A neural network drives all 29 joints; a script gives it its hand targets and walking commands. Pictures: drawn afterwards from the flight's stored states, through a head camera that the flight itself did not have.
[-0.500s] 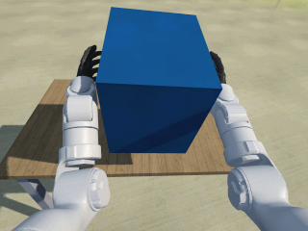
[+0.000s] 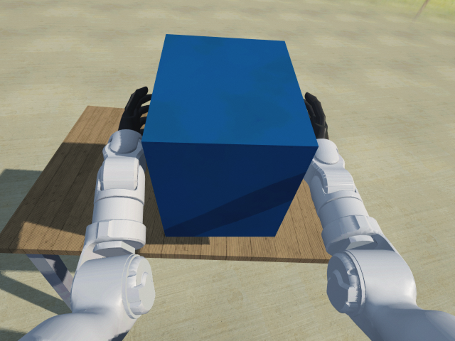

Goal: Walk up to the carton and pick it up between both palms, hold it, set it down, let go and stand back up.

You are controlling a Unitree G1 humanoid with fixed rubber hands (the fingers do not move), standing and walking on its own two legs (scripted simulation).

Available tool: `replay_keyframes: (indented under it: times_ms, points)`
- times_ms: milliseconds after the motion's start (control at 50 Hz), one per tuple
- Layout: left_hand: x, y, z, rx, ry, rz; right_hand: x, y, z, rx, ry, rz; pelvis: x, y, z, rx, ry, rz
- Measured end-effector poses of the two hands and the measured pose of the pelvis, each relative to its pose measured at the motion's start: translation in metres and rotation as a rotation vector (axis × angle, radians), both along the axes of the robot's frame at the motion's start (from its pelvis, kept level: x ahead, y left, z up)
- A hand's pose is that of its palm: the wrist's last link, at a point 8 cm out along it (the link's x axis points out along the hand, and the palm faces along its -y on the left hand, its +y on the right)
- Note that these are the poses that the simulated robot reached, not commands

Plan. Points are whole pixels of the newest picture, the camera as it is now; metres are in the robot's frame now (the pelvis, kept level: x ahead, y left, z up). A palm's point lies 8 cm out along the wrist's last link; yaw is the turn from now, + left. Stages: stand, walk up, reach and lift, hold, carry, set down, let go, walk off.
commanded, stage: set down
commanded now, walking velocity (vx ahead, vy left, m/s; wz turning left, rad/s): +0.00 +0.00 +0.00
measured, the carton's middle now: (223, 141) +0.44 +0.02 +0.14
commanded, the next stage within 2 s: none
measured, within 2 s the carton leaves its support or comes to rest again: neither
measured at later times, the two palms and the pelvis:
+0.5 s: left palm (133, 143) +0.40 +0.19 +0.15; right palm (306, 144) +0.40 -0.13 +0.17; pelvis +0.01 +0.00 +0.00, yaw -1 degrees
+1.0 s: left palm (141, 153) +0.41 +0.18 +0.12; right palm (305, 157) +0.41 -0.14 +0.13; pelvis +0.01 +0.00 +0.00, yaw -2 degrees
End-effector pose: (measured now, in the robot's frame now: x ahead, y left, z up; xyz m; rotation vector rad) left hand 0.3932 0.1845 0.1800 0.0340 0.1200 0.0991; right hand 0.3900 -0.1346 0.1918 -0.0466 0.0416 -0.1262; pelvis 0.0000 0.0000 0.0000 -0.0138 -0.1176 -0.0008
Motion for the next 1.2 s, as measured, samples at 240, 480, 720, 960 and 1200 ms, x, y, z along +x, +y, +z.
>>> replay_keyframes:
  times_ms: [240, 480, 720, 960, 1200]
  points:
    - [0.007, -0.018, -0.002, 0.005, 0.024, -0.019, -0.001, -0.018, -0.015, 0.04, 0.02, -0.024, 0.0, 0.004, 0.001, 0.006, 0.018, -0.039]
    - [0.009, 0.004, -0.031, -0.037, 0.05, 0.01, 0.013, 0.004, -0.023, 0.012, 0.046, 0.008, 0.005, -0.002, 0.001, 0.006, 0.053, -0.013]
    - [0.023, -0.014, -0.037, 0.003, 0.061, -0.04, 0.009, -0.014, -0.047, 0.037, 0.055, -0.042, 0.009, 0.005, 0.001, 0.005, 0.071, -0.031]
    - [0.02, -0.009, -0.058, -0.035, 0.098, -0.009, 0.015, -0.009, -0.058, 0.022, 0.089, -0.013, 0.006, 0.001, 0.001, 0.011, 0.101, -0.04]
    - [0.026, 0.0, -0.077, -0.022, 0.115, -0.014, 0.022, -0.001, -0.075, 0.017, 0.108, -0.012, 0.01, 0.003, 0.001, 0.009, 0.146, -0.025]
